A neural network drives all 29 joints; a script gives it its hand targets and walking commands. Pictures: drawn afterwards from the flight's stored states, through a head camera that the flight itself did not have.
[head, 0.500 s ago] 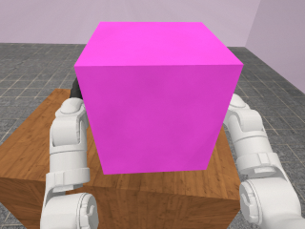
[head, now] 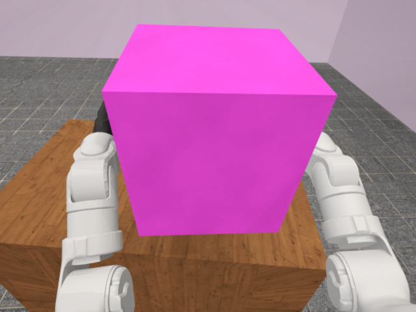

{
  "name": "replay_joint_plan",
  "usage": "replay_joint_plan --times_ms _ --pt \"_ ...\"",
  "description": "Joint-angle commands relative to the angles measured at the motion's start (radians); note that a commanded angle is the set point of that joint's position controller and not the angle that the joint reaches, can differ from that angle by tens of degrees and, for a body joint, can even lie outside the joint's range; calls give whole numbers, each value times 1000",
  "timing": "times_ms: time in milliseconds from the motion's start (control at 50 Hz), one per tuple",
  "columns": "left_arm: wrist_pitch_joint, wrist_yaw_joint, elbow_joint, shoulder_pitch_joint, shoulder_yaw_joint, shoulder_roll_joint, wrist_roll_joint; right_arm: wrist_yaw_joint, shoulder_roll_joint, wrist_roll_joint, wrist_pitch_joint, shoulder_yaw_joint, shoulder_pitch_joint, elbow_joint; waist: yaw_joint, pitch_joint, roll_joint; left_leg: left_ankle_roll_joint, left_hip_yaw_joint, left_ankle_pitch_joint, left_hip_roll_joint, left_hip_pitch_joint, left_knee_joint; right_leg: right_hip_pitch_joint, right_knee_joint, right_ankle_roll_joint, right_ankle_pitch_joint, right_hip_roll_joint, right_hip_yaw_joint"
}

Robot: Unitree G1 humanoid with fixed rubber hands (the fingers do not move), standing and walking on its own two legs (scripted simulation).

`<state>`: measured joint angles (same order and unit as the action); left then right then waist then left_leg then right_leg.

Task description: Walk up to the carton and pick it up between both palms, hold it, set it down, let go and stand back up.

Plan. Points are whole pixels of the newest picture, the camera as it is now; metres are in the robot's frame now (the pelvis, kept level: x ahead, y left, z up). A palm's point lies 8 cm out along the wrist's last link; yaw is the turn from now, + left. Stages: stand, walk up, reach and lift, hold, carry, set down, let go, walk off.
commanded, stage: hold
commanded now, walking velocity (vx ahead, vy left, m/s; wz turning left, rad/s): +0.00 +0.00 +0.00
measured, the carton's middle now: (210, 131) +0.38 -0.01 +0.21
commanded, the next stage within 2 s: none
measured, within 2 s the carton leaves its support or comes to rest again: neither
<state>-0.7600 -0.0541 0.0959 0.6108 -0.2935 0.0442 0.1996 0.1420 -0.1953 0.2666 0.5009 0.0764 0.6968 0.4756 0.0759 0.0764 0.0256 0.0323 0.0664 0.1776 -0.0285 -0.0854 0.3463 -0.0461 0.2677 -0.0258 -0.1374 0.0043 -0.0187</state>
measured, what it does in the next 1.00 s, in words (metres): stands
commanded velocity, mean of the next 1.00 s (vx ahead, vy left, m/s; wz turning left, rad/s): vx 0.00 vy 0.00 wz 0.00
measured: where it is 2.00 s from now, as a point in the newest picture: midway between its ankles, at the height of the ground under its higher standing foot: outside the picture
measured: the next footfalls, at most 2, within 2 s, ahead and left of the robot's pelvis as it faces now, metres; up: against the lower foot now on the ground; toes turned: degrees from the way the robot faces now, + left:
none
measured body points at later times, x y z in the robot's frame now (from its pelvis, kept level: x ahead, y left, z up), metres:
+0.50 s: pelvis +0.00 +0.00 +0.00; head -0.06 +0.02 +0.45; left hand +0.37 +0.19 +0.21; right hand +0.38 -0.18 +0.22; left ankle +0.01 +0.14 -0.75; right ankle +0.01 -0.14 -0.75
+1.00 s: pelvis +0.00 +0.00 +0.00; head -0.06 +0.02 +0.45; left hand +0.37 +0.18 +0.21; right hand +0.38 -0.19 +0.22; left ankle +0.01 +0.14 -0.75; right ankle +0.01 -0.14 -0.75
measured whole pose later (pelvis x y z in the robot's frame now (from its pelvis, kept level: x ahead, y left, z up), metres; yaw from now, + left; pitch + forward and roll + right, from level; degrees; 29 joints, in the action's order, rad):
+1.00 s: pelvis +0.00 +0.00 +0.00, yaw +0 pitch -5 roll -1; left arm -0.76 -0.04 0.12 0.60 -0.30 0.04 0.19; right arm 0.14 -0.20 0.26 0.52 0.06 0.73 0.52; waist 0.06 0.09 0.02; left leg 0.03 0.06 0.18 -0.03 -0.09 0.35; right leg -0.05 0.27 -0.03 -0.14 0.01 -0.03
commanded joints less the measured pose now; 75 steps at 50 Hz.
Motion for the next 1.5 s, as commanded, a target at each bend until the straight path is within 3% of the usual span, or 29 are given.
replay_joint_plan --times_ms 0,240,260,280,320,360,380,400,420,460,480,520,540,600,740,840,860,880,1000,1080,1160,1180,1220,1260,1320,1340,1400,1460,1480 --pt "53 -132 -74 686 442 -474 -145 -147 574 109 -56 -368 850 -320 -22 332 -14 -10 -79 -191 80 27 -68 105 -24 9 134 -75 46" --pt "70 -148 -54 719 451 -477 -155 -131 594 89 -58 -345 839 -290 14 340 -31 -7 -76 -182 90 30 -66 123 -23 1 167 -64 42" --pt "61 -154 56 667 395 -452 -131 -129 582 73 -44 -334 844 -226 -17 246 -7 -14 -83 -91 96 -16 -78 101 -38 -12 97 -56 36" --pt "70 -154 10 710 410 -456 -144 -133 610 81 -54 -353 887 -257 -27 301 0 -21 -86 -81 94 -23 -82 121 -26 -18 97 -56 39" --pt "69 -150 7 704 422 -472 -146 -129 617 99 -57 -358 878 -261 -21 328 -19 -18 -80 -129 98 -21 -70 129 -10 -15 162 -54 25" --pt "80 -137 -74 729 473 -492 -177 -126 631 128 -67 -398 907 -340 -20 421 -40 -2 -76 -231 97 37 -28 137 6 -17 234 -70 37" --pt "79 -134 -46 711 460 -482 -175 -122 618 130 -61 -386 890 -329 -16 393 -37 1 -70 -241 93 36 -25 123 2 -14 246 -67 32" --pt "89 -129 -114 728 500 -516 -205 -120 637 156 -71 -413 911 -391 -15 467 -48 9 -67 -318 95 74 -6 144 14 -12 305 -76 37" --pt "85 -124 -96 714 501 -506 -204 -114 619 150 -65 -399 891 -381 5 451 -52 16 -59 -317 92 84 -1 127 8 -8 304 -77 34" --pt "80 -118 -123 713 510 -501 -195 -115 586 136 -49 -377 831 -337 10 383 -76 34 -60 -284 85 77 -19 92 -8 1 219 -85 46" --pt "76 -119 -129 736 508 -498 -203 -118 600 141 -46 -386 846 -338 10 404 -53 23 -59 -258 88 80 -26 88 -17 1 201 -81 42" --pt "64 -119 -121 699 508 -507 -196 -127 572 132 -38 -368 812 -313 4 347 -77 28 -54 -257 79 79 -31 64 -18 7 170 -80 47" --pt "59 -118 -124 667 513 -510 -189 -131 560 133 -37 -364 791 -313 7 353 -100 35 -56 -278 75 67 -30 74 -16 9 170 -84 48" --pt "49 -112 -168 697 523 -503 -201 -137 568 136 -26 -368 807 -320 8 341 -71 34 -51 -288 69 77 -34 56 -14 11 173 -91 48" --pt "43 -112 -158 686 520 -512 -200 -149 550 135 -33 -356 825 -345 9 362 -95 40 -55 -300 67 64 -29 92 -12 18 175 -88 50" --pt "32 -127 -67 628 438 -477 -148 -146 547 125 -26 -363 816 -295 -24 287 -21 6 -69 -239 77 35 -54 106 -20 1 186 -74 39" --pt "43 -124 -136 687 470 -485 -173 -148 582 142 -38 -389 880 -359 -33 377 -9 1 -73 -260 80 46 -42 135 -6 -8 202 -83 42" --pt "44 -123 -91 676 450 -473 -167 -143 582 134 -34 -383 868 -334 -23 361 11 -4 -71 -238 83 30 -44 122 -9 -8 208 -77 33" --pt "60 -122 -90 740 465 -484 -178 -144 612 126 -38 -376 866 -286 -30 347 -21 -8 -72 -188 86 18 -53 100 -10 -6 174 -68 29" --pt "71 -116 -82 714 480 -498 -196 -130 626 138 -43 -393 889 -360 -28 410 -21 -6 -70 -253 90 34 -26 136 3 -14 263 -70 24" --pt "60 -137 -84 681 478 -488 -185 -114 607 131 -28 -386 825 -328 -5 367 -23 2 -66 -254 93 35 -33 146 -2 -15 273 -67 20" --pt "50 -141 -34 660 442 -463 -165 -113 581 120 -21 -372 835 -299 -9 320 -14 0 -67 -203 89 17 -48 130 -13 -18 231 -64 25" --pt "52 -145 -72 695 450 -471 -168 -117 597 111 -22 -356 824 -278 -3 318 -23 3 -69 -170 91 11 -54 114 -17 -12 184 -64 31" --pt "60 -140 -121 718 490 -491 -187 -123 599 122 -30 -358 837 -312 6 348 -62 14 -58 -226 81 33 -44 95 -8 -3 204 -70 35" --pt "54 -135 -132 744 492 -481 -181 -129 583 119 -20 -340 800 -255 20 320 -96 32 -63 -235 85 51 -38 82 -18 2 182 -72 42" --pt "53 -135 -97 719 484 -483 -186 -131 586 118 -24 -347 831 -281 18 335 -64 23 -57 -236 82 49 -44 90 -19 0 189 -72 45" --pt "70 -121 -165 743 522 -513 -206 -139 590 136 -38 -366 847 -344 8 409 -89 31 -57 -290 80 69 -26 97 -5 6 199 -82 42" --pt "63 -115 -61 706 481 -502 -193 -143 577 116 -35 -358 862 -300 -4 330 -48 21 -56 -216 75 39 -45 63 -20 8 124 -80 50" --pt "61 -117 -54 719 485 -497 -182 -146 570 104 -38 -332 864 -282 0 321 -63 15 -60 -160 73 33 -60 50 -27 7 79 -77 47"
